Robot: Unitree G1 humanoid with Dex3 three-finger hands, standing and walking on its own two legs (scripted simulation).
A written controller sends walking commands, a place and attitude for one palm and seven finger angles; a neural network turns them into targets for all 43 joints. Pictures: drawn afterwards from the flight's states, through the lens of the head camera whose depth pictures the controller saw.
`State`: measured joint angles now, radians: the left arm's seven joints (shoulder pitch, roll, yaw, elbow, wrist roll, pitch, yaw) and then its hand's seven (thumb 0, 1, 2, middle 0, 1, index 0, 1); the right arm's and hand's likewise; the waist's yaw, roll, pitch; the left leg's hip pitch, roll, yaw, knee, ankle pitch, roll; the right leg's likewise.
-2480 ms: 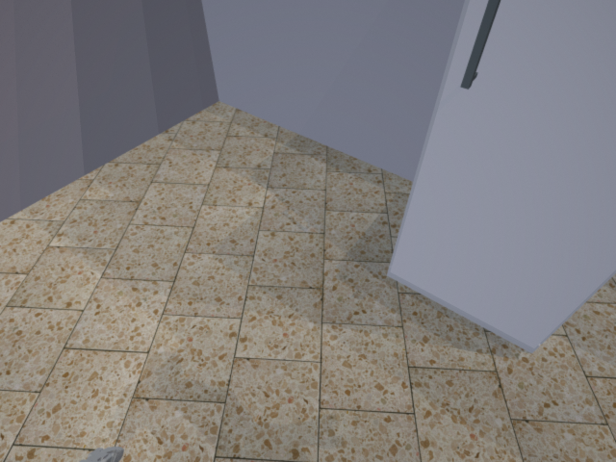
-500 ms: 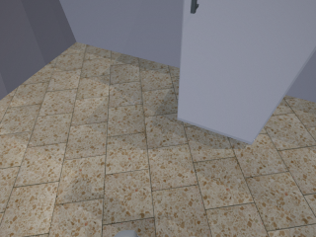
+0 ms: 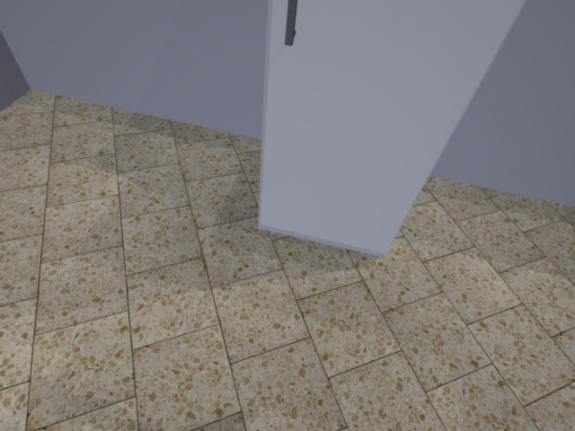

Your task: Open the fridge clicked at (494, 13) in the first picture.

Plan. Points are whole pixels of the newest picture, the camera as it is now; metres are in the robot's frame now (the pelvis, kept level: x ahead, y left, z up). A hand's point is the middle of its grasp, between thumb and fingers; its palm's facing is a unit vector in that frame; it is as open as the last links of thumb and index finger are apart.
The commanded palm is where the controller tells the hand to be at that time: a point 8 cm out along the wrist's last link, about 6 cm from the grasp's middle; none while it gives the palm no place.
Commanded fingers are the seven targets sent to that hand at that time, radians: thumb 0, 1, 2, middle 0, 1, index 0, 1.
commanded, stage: turn to face it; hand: left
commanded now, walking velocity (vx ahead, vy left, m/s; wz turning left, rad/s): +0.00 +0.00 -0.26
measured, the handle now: out of the picture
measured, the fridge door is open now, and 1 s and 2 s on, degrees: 0 0 0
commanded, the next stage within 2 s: take the last steps up to it in 0.04 s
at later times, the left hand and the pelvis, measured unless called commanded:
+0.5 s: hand out of the picture +0.13 +0.16 -0.16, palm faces -0.19 -0.97 -0.15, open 7.4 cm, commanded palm none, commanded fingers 0.00 0.90 0.90 -0.20 -0.30 -0.20 -0.30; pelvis +0.02 +0.00 +0.01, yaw -8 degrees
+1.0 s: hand out of the picture +0.11 +0.20 -0.20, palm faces -0.01 -0.99 -0.12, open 7.4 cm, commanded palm none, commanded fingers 0.00 0.90 0.90 -0.20 -0.30 -0.20 -0.30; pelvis +0.20 +0.04 -0.02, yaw -6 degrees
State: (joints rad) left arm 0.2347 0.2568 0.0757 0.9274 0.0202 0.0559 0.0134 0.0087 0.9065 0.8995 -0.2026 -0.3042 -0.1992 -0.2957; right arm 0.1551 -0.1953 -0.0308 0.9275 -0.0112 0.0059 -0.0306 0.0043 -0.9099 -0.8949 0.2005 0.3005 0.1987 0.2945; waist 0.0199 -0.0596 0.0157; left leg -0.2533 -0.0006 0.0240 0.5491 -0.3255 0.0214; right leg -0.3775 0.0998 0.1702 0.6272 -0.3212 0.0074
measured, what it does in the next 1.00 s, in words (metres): walks ahead: right foot, then left foot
